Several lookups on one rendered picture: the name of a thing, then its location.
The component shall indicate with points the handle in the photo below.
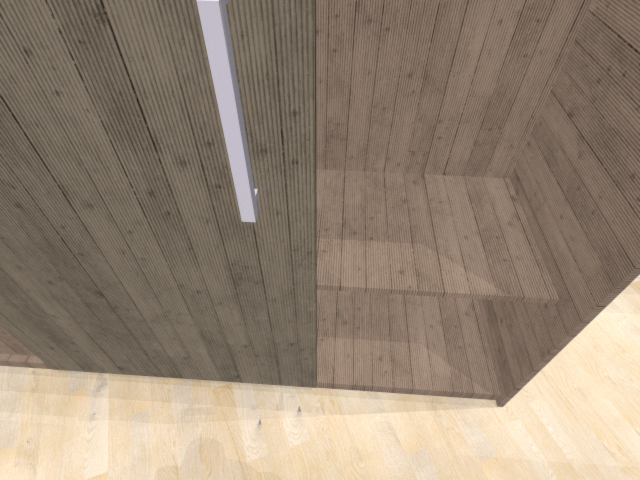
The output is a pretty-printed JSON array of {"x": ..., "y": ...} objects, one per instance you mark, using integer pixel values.
[{"x": 215, "y": 27}]

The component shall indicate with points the wardrobe door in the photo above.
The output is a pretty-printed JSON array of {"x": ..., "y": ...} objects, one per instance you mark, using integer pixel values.
[
  {"x": 122, "y": 248},
  {"x": 9, "y": 345}
]

